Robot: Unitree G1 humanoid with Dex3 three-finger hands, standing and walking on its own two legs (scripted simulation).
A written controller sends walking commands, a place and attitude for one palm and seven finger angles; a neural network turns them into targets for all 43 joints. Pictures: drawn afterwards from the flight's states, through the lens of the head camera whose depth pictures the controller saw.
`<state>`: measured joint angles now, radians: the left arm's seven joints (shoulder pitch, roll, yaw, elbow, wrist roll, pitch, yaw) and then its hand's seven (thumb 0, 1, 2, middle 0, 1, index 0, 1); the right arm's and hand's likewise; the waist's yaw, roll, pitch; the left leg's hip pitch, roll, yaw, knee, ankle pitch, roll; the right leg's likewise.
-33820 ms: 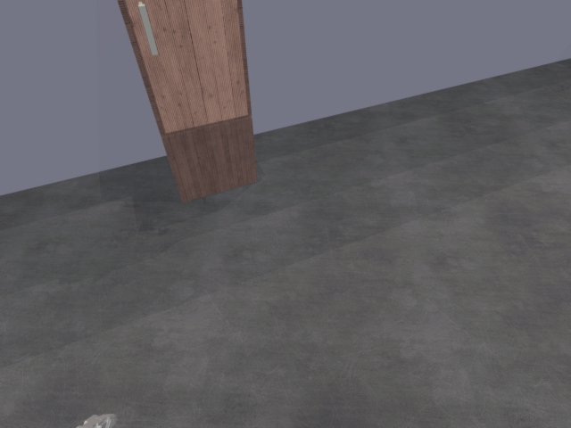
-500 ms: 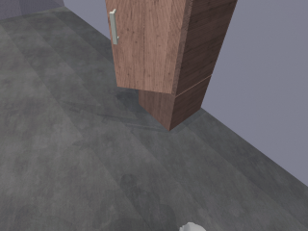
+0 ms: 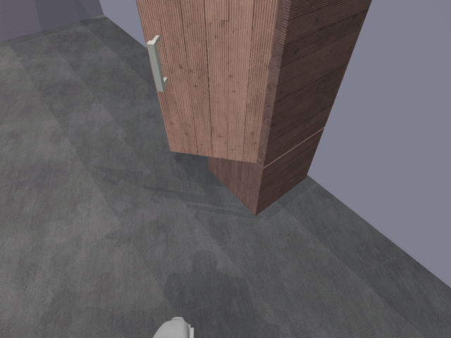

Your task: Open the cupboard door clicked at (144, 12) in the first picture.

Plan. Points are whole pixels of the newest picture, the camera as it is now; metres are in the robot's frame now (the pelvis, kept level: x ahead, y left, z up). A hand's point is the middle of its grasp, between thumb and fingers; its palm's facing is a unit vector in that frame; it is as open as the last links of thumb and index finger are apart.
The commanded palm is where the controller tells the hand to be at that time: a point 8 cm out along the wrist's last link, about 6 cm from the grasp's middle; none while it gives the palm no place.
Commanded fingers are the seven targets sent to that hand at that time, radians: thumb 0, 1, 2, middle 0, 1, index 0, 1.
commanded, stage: take the last steps up to it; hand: left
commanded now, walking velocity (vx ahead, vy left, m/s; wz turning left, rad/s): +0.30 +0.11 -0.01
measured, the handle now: (159, 64) +0.81 +0.24 +0.05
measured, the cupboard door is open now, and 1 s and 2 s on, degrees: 41 41 41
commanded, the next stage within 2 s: come to a stop and stand still in 0.38 s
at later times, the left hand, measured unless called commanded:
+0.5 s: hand (115, 289) +0.24 +0.27 -0.17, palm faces +0.02 -0.98 -0.20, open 7.3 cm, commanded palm none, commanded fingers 0.00 0.90 0.90 -0.20 -0.30 -0.20 -0.30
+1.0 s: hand (112, 273) +0.28 +0.29 -0.19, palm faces +0.03 -0.98 -0.18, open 7.3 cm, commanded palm none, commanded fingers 0.00 0.90 0.90 -0.20 -0.30 -0.20 -0.30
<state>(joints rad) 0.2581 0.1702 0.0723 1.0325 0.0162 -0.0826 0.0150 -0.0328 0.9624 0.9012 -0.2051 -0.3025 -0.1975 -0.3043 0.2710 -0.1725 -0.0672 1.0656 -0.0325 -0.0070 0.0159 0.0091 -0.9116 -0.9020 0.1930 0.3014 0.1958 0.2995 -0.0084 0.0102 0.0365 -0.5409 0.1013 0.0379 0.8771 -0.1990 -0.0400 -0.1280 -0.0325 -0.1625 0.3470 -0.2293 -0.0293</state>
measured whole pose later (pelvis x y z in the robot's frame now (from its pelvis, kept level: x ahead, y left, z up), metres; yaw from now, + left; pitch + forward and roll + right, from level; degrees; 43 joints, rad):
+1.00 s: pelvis +0.22 +0.11 -0.01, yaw -1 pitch +0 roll -1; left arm 0.18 0.19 0.06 1.03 0.02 0.06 0.03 0.00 0.92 0.90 -0.20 -0.30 -0.20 -0.30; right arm 0.24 -0.13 -0.03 1.04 -0.03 0.02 -0.03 0.01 -0.91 -0.90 0.20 0.30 0.20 0.30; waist -0.01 -0.05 0.04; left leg -0.26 0.01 0.07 0.54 -0.28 0.04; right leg -0.38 -0.03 -0.01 0.78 -0.39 0.01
